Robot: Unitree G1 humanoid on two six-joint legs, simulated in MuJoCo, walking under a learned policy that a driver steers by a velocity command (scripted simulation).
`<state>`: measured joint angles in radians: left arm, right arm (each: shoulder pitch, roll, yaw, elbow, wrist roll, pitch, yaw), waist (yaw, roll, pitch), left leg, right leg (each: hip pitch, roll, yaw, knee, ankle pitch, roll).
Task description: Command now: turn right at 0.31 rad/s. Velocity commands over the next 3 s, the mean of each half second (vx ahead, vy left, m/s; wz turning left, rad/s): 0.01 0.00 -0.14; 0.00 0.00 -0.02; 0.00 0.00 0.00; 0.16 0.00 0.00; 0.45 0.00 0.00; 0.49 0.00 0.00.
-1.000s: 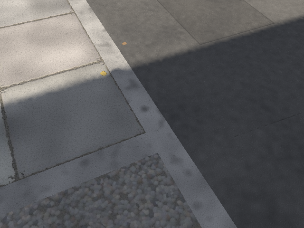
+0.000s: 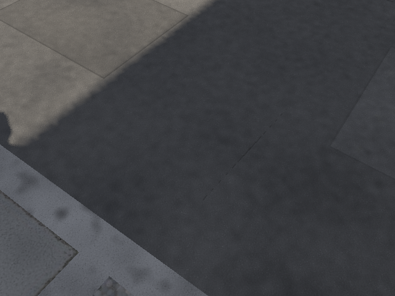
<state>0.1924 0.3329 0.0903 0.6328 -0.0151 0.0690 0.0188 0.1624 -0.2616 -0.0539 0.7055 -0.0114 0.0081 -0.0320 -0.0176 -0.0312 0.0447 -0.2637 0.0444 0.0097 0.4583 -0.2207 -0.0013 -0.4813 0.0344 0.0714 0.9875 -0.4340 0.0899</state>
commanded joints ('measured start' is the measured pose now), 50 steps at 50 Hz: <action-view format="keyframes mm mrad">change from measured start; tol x8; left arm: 1 -50 25 -6 -95 4 -19 -8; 8 -23 122 2 -66 40 -24 -6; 10 -66 26 -23 -62 50 -50 -16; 50 21 3 -34 269 18 -72 8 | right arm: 1 -15 -192 -51 -49 10 -2 4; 8 62 -55 6 -24 -18 -31 26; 10 -23 -120 -9 -20 -6 -26 16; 50 71 -94 -6 294 8 -13 -20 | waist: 1 -21 245 -137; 6 17 181 -124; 8 -47 -200 -161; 18 4 -7 -40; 50 3 28 -21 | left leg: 1 155 212 -150 -86 464 223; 5 95 190 -141 -26 368 179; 6 29 166 -124 -5 276 116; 8 -126 21 7 126 -209 -38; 9 -84 28 -17 156 -230 -65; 14 54 34 -33 -1 98 -59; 50 99 13 -7 -53 115 -44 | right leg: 1 62 -16 -59 -183 -4 -6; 5 273 6 -109 -589 248 -69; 7 522 -194 142 -646 598 -144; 8 422 -320 240 -617 657 -270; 11 327 -202 157 -632 366 -239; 16 263 -126 103 -621 252 -162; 30 289 -89 59 -599 381 -158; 50 289 -58 12 -602 369 -136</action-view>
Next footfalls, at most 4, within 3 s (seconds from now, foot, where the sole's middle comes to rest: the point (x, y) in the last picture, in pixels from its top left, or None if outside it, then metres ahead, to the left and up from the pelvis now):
0.12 right None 0.03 -0.14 -0.78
2.38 right None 0.45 -0.13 -0.78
2.90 left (162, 212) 0.76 0.11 -0.78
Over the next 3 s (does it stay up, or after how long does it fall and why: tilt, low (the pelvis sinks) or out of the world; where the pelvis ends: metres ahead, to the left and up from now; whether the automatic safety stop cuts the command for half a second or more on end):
stays up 0.63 0.02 -0.01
